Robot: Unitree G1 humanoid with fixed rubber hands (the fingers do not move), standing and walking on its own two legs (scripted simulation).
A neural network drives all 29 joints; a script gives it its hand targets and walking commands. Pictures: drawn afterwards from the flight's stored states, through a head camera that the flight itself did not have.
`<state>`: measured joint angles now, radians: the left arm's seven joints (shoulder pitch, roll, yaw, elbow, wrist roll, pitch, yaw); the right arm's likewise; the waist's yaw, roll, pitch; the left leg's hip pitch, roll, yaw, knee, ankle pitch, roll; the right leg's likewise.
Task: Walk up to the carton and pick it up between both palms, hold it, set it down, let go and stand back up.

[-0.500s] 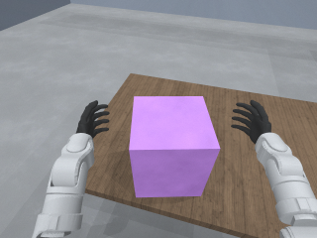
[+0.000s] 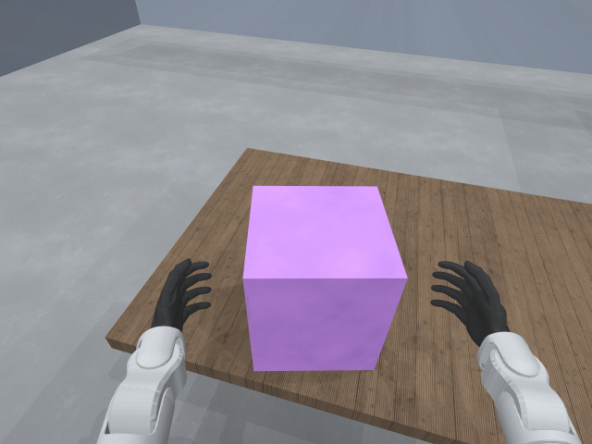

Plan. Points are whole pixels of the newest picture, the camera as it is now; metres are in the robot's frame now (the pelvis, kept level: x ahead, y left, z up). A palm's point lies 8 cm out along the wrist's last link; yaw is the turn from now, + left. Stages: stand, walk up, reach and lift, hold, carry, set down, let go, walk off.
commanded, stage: set down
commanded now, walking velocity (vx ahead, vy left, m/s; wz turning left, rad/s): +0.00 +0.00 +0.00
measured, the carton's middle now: (314, 279) +0.41 -0.02 +0.00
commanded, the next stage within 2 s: let go in 1.64 s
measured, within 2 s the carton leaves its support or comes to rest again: neither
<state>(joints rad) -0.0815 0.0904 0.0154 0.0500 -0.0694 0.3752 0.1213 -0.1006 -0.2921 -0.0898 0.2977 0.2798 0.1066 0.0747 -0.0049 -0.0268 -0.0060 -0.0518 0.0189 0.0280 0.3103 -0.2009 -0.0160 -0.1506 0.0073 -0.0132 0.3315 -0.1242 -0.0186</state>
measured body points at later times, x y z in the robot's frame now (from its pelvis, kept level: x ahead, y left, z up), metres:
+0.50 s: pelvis +0.01 +0.00 +0.00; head -0.02 +0.00 +0.45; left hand +0.22 +0.18 +0.01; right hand +0.23 -0.23 +0.01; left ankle -0.02 +0.13 -0.75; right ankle +0.04 -0.11 -0.75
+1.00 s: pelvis +0.02 +0.02 +0.00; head +0.00 +0.03 +0.45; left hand +0.21 +0.20 -0.04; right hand +0.20 -0.22 -0.03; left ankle -0.02 +0.13 -0.75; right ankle +0.04 -0.11 -0.75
